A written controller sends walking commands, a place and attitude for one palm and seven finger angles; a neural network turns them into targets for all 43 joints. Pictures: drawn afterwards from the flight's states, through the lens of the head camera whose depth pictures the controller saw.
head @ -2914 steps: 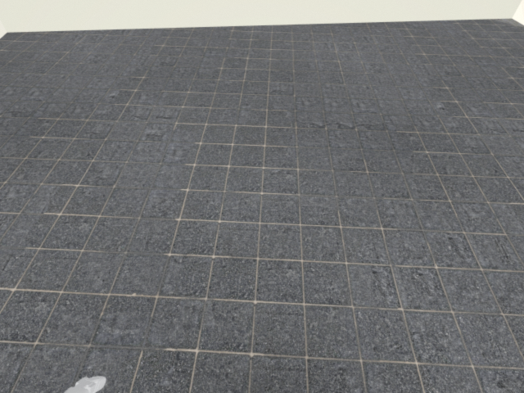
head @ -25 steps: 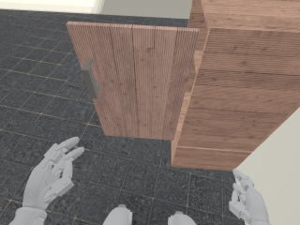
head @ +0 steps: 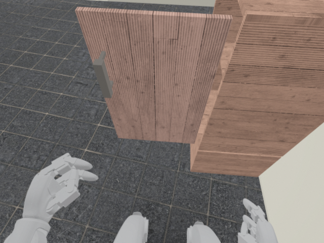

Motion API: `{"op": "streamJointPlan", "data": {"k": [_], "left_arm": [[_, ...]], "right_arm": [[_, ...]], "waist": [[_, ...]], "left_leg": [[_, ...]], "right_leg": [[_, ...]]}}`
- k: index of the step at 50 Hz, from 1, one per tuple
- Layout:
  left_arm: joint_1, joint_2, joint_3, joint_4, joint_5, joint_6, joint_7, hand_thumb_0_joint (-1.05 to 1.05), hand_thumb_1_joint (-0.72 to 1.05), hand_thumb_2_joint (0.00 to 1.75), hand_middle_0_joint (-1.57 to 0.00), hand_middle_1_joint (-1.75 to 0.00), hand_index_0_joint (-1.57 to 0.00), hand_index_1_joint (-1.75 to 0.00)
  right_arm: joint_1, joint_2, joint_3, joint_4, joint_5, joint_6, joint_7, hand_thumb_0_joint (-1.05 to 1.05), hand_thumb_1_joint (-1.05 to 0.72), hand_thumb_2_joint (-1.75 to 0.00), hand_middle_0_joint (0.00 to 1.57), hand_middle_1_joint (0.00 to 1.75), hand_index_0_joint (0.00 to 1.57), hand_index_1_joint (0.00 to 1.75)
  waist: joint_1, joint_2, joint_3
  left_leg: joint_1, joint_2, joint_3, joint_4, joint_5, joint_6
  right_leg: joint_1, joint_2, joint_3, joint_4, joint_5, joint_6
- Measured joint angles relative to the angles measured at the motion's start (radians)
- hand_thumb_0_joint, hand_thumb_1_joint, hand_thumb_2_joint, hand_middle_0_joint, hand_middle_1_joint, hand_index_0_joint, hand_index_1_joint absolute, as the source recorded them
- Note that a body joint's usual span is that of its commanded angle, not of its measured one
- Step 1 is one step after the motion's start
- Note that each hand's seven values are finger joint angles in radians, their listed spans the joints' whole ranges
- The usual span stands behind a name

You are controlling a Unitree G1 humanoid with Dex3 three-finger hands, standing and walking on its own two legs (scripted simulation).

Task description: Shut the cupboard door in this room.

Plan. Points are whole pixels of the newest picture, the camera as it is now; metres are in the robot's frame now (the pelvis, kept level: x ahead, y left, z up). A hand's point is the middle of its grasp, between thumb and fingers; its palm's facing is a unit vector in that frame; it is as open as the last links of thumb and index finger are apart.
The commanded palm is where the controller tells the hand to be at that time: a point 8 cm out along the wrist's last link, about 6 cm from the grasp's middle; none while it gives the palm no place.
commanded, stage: raise the hand and make a fist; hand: left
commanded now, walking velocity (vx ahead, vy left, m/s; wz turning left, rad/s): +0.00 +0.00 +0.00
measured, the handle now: (105, 75) +0.55 +0.21 +0.07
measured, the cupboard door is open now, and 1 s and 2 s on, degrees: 90 90 90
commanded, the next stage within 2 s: bring the fist close to the handle in 1.08 s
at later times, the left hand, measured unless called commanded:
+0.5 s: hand (70, 190) +0.22 +0.21 +0.06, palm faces -0.02 -1.00 -0.02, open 3.1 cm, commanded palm +0.20 +0.26 +0.07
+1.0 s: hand (81, 184) +0.23 +0.19 +0.06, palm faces -0.03 -1.00 -0.03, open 3.1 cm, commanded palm +0.21 +0.24 +0.07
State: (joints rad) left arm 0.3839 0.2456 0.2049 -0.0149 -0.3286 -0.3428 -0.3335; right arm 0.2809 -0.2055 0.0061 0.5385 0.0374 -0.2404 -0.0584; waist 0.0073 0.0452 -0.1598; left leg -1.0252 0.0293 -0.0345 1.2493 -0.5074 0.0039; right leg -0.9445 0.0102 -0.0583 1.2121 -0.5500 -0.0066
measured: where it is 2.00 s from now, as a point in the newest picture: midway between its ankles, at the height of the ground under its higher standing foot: outside the picture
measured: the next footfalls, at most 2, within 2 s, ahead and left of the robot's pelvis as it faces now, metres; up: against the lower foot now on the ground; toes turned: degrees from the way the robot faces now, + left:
none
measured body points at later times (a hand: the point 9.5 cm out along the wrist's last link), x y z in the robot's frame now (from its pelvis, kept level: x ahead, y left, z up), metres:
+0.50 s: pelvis +0.00 +0.02 +0.01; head +0.06 +0.03 +0.45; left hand +0.21 +0.26 +0.07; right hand +0.21 -0.20 -0.05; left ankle +0.05 +0.11 -0.63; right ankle +0.02 -0.12 -0.63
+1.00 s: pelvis +0.01 +0.00 +0.01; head +0.07 +0.01 +0.46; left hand +0.23 +0.24 +0.07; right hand +0.19 -0.24 -0.06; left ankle +0.05 +0.11 -0.63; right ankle +0.02 -0.12 -0.63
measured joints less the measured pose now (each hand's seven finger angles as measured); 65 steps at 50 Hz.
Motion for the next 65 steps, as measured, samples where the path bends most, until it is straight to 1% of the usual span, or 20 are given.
{"op": "streamJointPlan", "data": {"k": [4, 8, 17, 27, 39, 45, 52, 61, 65], "left_arm": [[0.028, -0.006, -0.022, -0.024, 0.013, -0.029, 0.017, 0.02, 0.90, 0.90, -0.87, -1.03, -0.87, -1.03], [0.039, -0.006, -0.042, -0.043, 0.024, -0.037, 0.027, 0.02, 0.90, 0.90, -0.94, -1.11, -0.94, -1.11], [0.035, 0.005, -0.058, -0.082, 0.043, -0.013, 0.055, 0.02, 0.90, 0.90, -1.11, -1.29, -1.11, -1.29], [0.014, 0.012, -0.061, -0.057, 0.047, 0.009, 0.051, 0.02, 0.90, 0.90, -1.26, -1.46, -1.26, -1.45], [0.003, 0.016, -0.052, -0.041, 0.036, 0.005, 0.051, 0.02, 0.90, 0.90, -1.30, -1.50, -1.30, -1.49], [0.005, 0.009, -0.052, -0.022, 0.030, -0.007, 0.054, 0.02, 0.90, 0.90, -1.30, -1.50, -1.30, -1.50], [0.008, 0.005, -0.057, -0.021, 0.034, -0.019, 0.058, 0.02, 0.90, 0.90, -1.30, -1.50, -1.30, -1.50], [0.005, 0.002, -0.056, -0.020, 0.033, -0.019, 0.056, 0.02, 0.90, 0.90, -1.30, -1.50, -1.30, -1.50], [-0.046, 0.008, -0.059, 0.015, 0.040, -0.024, 0.057, 0.02, 0.90, 0.90, -1.30, -1.50, -1.30, -1.50]], "right_arm": [[0.003, -0.024, -0.009, -0.006, -0.003, 0.007, 0.005, 0.02, -0.90, -0.90, 0.20, 0.30, 0.20, 0.30], [-0.014, -0.038, -0.013, -0.021, -0.004, 0.016, 0.006, 0.02, -0.90, -0.90, 0.20, 0.30, 0.20, 0.30], [-0.056, -0.028, 0.008, -0.075, -0.003, 0.040, 0.011, 0.02, -0.90, -0.90, 0.20, 0.30, 0.20, 0.30], [-0.044, -0.018, 0.037, -0.096, -0.003, 0.060, 0.015, 0.02, -0.90, -0.90, 0.20, 0.30, 0.21, 0.30], [-0.009, -0.036, 0.022, -0.060, 0.003, 0.069, 0.009, 0.02, -0.90, -0.90, 0.20, 0.30, 0.21, 0.30], [-0.006, -0.041, 0.012, -0.055, 0.005, 0.070, 0.006, 0.02, -0.90, -0.90, 0.20, 0.30, 0.20, 0.30], [-0.016, -0.041, 0.008, -0.054, 0.005, 0.072, 0.004, 0.02, -0.90, -0.90, 0.20, 0.30, 0.20, 0.30], [-0.030, -0.033, 0.013, -0.058, 0.007, 0.079, 0.004, 0.02, -0.90, -0.90, 0.20, 0.30, 0.20, 0.30], [-0.035, -0.038, 0.020, -0.054, 0.005, 0.073, 0.000, 0.02, -0.90, -0.90, 0.20, 0.30, 0.20, 0.30]], "waist": [[0.000, -0.003, -0.002], [0.003, -0.009, -0.001], [0.007, -0.013, -0.001], [0.008, -0.006, -0.003], [-0.008, 0.000, -0.003], [-0.014, 0.001, -0.006], [-0.012, 0.001, -0.008], [-0.008, 0.003, -0.015], [-0.005, 0.005, -0.014]], "left_leg": [[-0.004, -0.008, 0.006, 0.005, -0.005, 0.012], [-0.010, -0.012, 0.007, 0.014, -0.010, 0.020], [0.012, -0.015, -0.004, 0.004, -0.007, 0.024], [0.045, -0.013, -0.011, -0.023, 0.001, 0.020], [0.059, -0.007, -0.009, -0.036, 0.001, 0.010], [0.061, -0.005, -0.005, -0.041, 0.001, 0.005], [0.055, -0.003, -0.005, -0.034, -0.005, 0.001], [0.057, -0.004, -0.008, -0.034, -0.007, -0.001], [0.046, -0.005, -0.013, -0.026, -0.008, -0.001]], "right_leg": [[-0.001, -0.008, 0.005, 0.000, -0.003, 0.011], [-0.002, -0.012, 0.006, 0.004, -0.006, 0.018], [0.031, -0.013, -0.005, -0.022, 0.002, 0.021], [0.066, -0.010, -0.011, -0.053, 0.011, 0.018], [0.073, -0.004, -0.009, -0.056, 0.008, 0.009], [0.069, -0.002, -0.004, -0.053, 0.005, 0.006], [0.060, 0.000, -0.004, -0.041, -0.003, 0.001], [0.062, -0.001, -0.006, -0.040, -0.007, -0.001], [0.055, -0.001, -0.011, -0.035, -0.008, -0.001]]}}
